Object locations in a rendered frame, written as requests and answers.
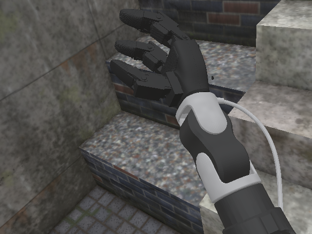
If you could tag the right robot hand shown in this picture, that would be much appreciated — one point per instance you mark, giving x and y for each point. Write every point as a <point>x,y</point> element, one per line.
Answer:
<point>179,74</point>

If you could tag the robot right forearm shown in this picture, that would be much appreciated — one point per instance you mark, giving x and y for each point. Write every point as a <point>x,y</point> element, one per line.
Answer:
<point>223,164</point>

